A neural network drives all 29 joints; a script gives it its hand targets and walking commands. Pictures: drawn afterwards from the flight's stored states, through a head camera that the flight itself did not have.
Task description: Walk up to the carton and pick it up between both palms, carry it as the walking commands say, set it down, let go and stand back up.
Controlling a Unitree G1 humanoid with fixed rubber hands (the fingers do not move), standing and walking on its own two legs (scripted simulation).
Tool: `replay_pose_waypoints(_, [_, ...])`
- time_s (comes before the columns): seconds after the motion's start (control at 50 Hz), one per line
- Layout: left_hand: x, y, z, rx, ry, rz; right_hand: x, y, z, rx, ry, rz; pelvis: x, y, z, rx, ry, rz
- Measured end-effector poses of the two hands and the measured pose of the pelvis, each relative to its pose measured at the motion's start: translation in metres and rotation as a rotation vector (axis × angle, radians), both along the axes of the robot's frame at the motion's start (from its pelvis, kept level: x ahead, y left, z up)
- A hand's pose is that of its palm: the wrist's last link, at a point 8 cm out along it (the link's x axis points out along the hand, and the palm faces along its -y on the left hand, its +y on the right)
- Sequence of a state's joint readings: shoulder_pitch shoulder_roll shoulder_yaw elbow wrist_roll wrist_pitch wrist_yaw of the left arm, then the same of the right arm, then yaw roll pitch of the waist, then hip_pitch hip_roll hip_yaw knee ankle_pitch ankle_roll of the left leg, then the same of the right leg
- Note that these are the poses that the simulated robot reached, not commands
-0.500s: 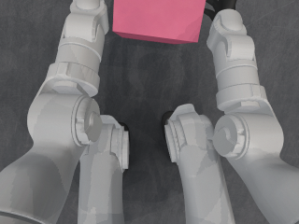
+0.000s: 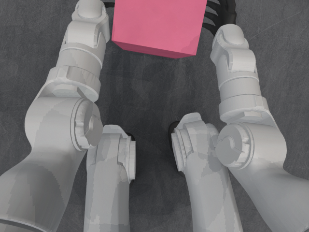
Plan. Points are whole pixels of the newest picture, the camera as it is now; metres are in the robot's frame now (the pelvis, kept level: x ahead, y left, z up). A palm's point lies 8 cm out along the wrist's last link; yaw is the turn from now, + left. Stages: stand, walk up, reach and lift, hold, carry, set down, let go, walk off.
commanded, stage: set down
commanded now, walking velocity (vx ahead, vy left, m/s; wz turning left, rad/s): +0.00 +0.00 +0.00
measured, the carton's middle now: (156, 21) +0.55 -0.04 -0.25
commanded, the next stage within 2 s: none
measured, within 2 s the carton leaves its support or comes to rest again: neither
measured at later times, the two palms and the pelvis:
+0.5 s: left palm out of the picture +0.57 +0.09 -0.15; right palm (223, 24) +0.51 -0.18 -0.16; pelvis +0.01 +0.00 +0.00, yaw +0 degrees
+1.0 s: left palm out of the picture +0.57 +0.09 -0.16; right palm (223, 23) +0.51 -0.18 -0.16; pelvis +0.01 +0.00 +0.00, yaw -1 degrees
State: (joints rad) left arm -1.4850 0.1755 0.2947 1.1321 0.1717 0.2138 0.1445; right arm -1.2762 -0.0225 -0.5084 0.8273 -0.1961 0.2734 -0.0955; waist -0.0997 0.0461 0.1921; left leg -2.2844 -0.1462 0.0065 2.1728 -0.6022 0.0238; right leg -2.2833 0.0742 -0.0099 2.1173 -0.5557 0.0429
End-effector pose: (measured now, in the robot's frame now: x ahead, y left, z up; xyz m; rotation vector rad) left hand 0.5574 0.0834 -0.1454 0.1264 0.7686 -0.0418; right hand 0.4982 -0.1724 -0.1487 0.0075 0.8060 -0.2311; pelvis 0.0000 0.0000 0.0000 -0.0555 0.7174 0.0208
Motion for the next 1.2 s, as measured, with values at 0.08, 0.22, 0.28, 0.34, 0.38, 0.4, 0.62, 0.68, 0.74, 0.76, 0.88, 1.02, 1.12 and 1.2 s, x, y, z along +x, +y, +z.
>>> replay_pose_waypoints(0.08, [0.001, 0.0, -0.001, -0.008, 0.0, -0.005, 0.0, 0.0, -0.001, 0.001, -0.004, 0.002, 0.001, 0.001, 0.001, 0.0, 0.003, 0.0])
replay_pose_waypoints(0.22, [0.003, 0.001, -0.002, -0.016, 0.0, -0.015, 0.002, -0.001, -0.002, 0.006, -0.009, 0.007, 0.001, 0.002, 0.001, -0.003, 0.003, -0.001])
replay_pose_waypoints(0.28, [0.004, 0.001, -0.003, -0.015, -0.001, -0.021, 0.003, -0.002, -0.003, 0.005, -0.011, 0.011, 0.002, 0.003, 0.001, -0.004, 0.004, -0.001])
replay_pose_waypoints(0.34, [0.005, 0.002, -0.004, -0.021, -0.003, -0.02, 0.004, -0.002, -0.004, 0.005, -0.013, 0.013, 0.003, 0.003, 0.001, -0.005, 0.005, -0.002])
replay_pose_waypoints(0.38, [0.006, 0.002, -0.004, -0.022, -0.004, -0.024, 0.005, -0.002, -0.005, 0.012, -0.015, 0.008, 0.004, 0.003, 0.001, -0.006, 0.007, -0.002])
replay_pose_waypoints(0.4, [0.006, 0.001, -0.005, -0.022, -0.005, -0.026, 0.005, -0.003, -0.005, 0.015, -0.016, 0.01, 0.004, 0.003, 0.001, -0.007, 0.009, -0.001])
replay_pose_waypoints(0.62, [0.01, 0.002, -0.008, -0.035, -0.011, -0.028, 0.009, -0.004, -0.008, 0.013, -0.021, 0.017, 0.008, 0.002, 0.002, -0.005, 0.021, -0.003])
replay_pose_waypoints(0.68, [0.01, 0.001, -0.009, -0.033, -0.016, -0.028, 0.01, -0.004, -0.008, 0.012, -0.023, 0.015, 0.009, 0.001, 0.001, -0.006, 0.018, -0.004])
replay_pose_waypoints(0.74, [0.011, 0.001, -0.01, -0.037, -0.016, -0.025, 0.01, -0.004, -0.009, 0.016, -0.025, 0.016, 0.009, 0.001, 0.0, -0.005, 0.014, -0.003])
replay_pose_waypoints(0.76, [0.011, 0.001, -0.01, -0.039, -0.018, -0.026, 0.011, -0.004, -0.009, 0.015, -0.026, 0.017, 0.009, 0.001, 0.0, -0.004, 0.013, -0.003])
replay_pose_waypoints(0.88, [0.011, 0.002, -0.011, -0.045, -0.022, -0.027, 0.011, -0.005, -0.011, 0.016, -0.031, 0.023, 0.009, 0.001, -0.002, -0.007, 0.005, -0.003])
replay_pose_waypoints(1.02, [0.012, 0.003, -0.012, -0.039, -0.026, -0.042, 0.012, -0.005, -0.013, 0.019, -0.044, 0.023, 0.009, 0.001, -0.001, -0.009, -0.003, -0.002])
replay_pose_waypoints(1.12, [0.009, 0.006, -0.013, -0.034, -0.029, -0.041, 0.013, -0.003, -0.015, 0.025, -0.058, 0.023, 0.008, 0.0, -0.002, -0.006, -0.009, 0.0])
replay_pose_waypoints(1.2, [0.008, 0.007, -0.014, -0.031, -0.037, -0.048, 0.012, -0.004, -0.019, 0.017, -0.051, 0.034, 0.006, -0.002, -0.001, 0.0, -0.016, 0.0])
